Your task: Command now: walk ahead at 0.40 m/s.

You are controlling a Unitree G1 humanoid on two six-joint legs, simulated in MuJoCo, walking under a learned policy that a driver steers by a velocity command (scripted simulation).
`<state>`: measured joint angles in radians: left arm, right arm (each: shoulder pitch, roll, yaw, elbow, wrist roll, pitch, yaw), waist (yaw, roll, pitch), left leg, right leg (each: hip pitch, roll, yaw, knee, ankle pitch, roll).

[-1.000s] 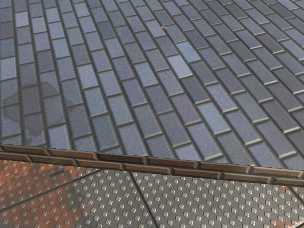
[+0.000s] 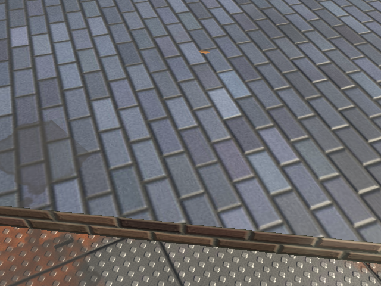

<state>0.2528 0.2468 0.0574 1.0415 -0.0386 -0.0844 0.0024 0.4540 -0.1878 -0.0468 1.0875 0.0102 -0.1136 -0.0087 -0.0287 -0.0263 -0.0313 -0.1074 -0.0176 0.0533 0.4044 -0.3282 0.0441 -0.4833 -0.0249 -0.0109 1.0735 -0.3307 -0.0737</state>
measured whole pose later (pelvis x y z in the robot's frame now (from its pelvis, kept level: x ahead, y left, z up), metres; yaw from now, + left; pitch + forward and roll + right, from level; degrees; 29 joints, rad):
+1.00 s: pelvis +0.52 +0.00 +0.00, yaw -1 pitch +2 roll +0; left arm 0.22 0.19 0.03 0.88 0.04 -0.03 -0.01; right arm 0.43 -0.18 -0.03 1.03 -0.03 -0.08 0.01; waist -0.01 -0.05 -0.02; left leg -0.27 -0.04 0.10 0.45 -0.22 0.08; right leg -0.78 -0.04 -0.03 1.79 -0.34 -0.09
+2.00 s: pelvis +1.12 -0.05 +0.13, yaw -3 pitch +3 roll +1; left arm 0.49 0.22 0.02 1.01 0.00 -0.12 -0.05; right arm 0.09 -0.22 -0.05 0.82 -0.01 -0.09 0.02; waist 0.01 0.00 -0.03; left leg -0.46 -0.07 0.06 0.59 -0.19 0.07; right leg -0.20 0.04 0.06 1.21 -0.43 0.01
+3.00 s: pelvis +1.47 -0.10 +0.14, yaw -27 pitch +3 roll -1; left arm 0.17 0.29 0.08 0.64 0.00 0.03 0.03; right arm 0.19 -0.23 -0.05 0.71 -0.02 -0.02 -0.03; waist -0.02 -0.03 -0.01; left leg -0.35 0.01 -0.04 0.53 -0.23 -0.01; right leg -0.54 0.10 0.11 1.06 -0.49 0.04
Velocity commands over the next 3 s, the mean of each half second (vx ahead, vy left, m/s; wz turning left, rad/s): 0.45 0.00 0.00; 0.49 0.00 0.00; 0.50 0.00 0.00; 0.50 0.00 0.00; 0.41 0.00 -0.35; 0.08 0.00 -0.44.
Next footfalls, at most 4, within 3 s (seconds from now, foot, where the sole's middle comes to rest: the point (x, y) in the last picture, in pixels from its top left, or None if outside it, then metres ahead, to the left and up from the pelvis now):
0.30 right None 0.35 -0.14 -0.78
0.80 left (166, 275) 0.57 0.07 -0.78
1.30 right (219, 190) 0.83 -0.12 -0.63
1.90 left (179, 115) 1.23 0.03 -0.63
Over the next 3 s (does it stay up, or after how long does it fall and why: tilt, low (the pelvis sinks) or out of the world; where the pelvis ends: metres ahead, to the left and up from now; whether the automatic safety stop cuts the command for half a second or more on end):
stays up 1.47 -0.10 0.14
